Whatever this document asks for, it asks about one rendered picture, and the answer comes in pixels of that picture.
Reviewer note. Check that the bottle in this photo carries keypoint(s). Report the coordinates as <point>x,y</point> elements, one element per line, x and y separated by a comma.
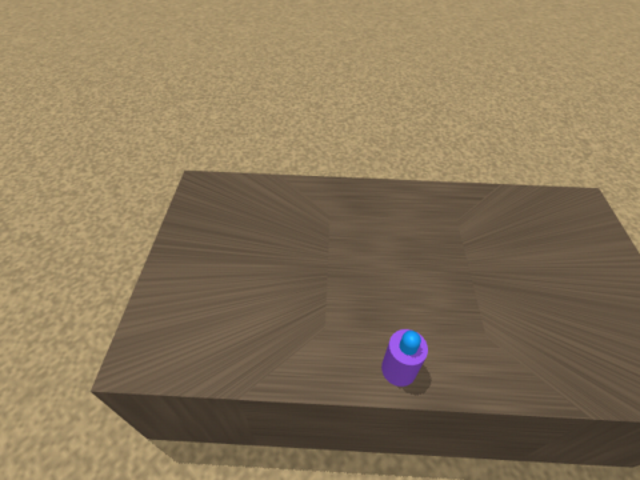
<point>405,354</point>

